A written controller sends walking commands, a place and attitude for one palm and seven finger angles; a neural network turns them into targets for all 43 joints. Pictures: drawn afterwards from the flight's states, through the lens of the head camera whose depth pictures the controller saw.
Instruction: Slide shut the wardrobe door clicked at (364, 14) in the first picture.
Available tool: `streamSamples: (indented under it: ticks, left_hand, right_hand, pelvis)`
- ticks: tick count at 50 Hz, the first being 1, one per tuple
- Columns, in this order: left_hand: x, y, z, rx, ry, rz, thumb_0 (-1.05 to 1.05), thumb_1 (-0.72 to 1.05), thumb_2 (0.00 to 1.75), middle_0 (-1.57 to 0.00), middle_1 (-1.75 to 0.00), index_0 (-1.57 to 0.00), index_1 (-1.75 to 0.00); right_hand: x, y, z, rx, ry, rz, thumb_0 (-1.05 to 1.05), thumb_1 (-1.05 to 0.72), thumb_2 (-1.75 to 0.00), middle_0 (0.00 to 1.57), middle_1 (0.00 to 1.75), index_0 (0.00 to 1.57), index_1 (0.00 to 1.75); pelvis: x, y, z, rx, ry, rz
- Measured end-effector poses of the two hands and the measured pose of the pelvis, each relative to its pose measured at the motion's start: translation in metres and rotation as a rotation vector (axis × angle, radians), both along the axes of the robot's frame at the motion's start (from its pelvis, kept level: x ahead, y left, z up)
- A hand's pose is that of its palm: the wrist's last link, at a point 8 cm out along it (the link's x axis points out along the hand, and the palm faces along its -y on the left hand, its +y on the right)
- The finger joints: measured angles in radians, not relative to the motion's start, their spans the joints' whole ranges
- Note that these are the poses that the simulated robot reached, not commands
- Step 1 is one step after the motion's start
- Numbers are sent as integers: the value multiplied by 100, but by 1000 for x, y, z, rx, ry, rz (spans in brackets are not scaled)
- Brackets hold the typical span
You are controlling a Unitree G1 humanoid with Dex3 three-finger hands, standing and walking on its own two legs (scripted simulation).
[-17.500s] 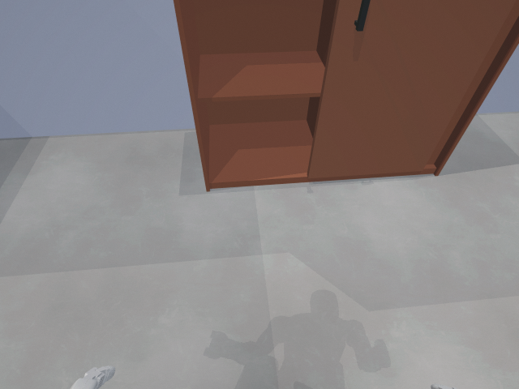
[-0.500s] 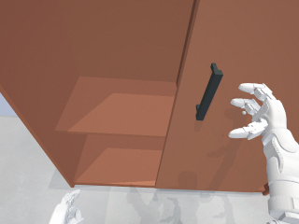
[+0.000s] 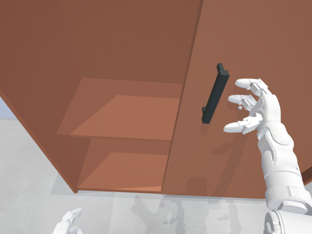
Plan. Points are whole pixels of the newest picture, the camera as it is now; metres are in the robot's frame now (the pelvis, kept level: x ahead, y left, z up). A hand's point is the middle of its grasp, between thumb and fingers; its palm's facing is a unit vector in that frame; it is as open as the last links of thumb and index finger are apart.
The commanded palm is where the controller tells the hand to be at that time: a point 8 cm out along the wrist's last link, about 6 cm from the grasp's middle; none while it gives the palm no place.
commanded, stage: move the hooked fingers beside the handle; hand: right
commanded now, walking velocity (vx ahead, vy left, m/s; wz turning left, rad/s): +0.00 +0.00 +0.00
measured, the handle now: (212, 95) +0.45 -0.10 +0.14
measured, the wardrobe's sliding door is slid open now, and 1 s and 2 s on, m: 0.53 0.53 0.52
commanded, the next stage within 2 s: feel for the door with the fingertips in 0.86 s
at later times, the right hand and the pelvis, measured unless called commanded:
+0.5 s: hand (239, 108) +0.41 -0.16 +0.14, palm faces -0.02 +1.00 +0.00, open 13.9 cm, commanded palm +0.38 -0.20 +0.14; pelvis +0.00 -0.01 +0.00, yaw -1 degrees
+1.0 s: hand (238, 108) +0.41 -0.16 +0.14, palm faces -0.01 +1.00 -0.01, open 13.9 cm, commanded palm +0.38 -0.19 +0.14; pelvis +0.00 -0.01 +0.00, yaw -1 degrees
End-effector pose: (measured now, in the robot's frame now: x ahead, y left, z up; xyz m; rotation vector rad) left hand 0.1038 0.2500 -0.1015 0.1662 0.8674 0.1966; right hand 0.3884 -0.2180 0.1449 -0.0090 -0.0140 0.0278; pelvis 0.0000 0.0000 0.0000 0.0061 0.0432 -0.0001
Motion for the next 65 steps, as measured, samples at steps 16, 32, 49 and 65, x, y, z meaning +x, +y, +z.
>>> streamSamples:
  ticks: [16, 32, 49, 65]
  left_hand:
    - [3, -10, 3, 6, -11, -25, 1, 91, 90, -20, -30, -20, -30]
    - [1, -19, 0, -7, -4, -36, 1, 91, 90, -20, -30, -20, -30]
    - [6, -19, -3, -13, 4, -61, 1, 91, 90, -20, -30, -20, -30]
    - [15, -17, -1, -22, -20, -73, 1, 91, 90, -20, -30, -20, -30]
  right_hand:
    - [0, 0, -1, 1, -9, -4, -2, 51, -30, 33, 125, 33, 123]
    - [-2, 2, -2, -1, -21, -6, -2, 51, -30, 31, 124, 30, 121]
    - [-2, 4, -2, -2, -23, -22, -2, 51, -30, 31, 126, 31, 122]
    - [-2, 32, -10, 23, -22, 0, -2, 51, -30, 31, 127, 31, 122]
  pelvis:
    - [-4, -9, 0, 3, -3, -10]
    - [-3, -15, 0, 4, -5, -12]
    - [-2, -13, -1, 3, -1, -23]
    - [-2, -7, -1, 0, -2, -20]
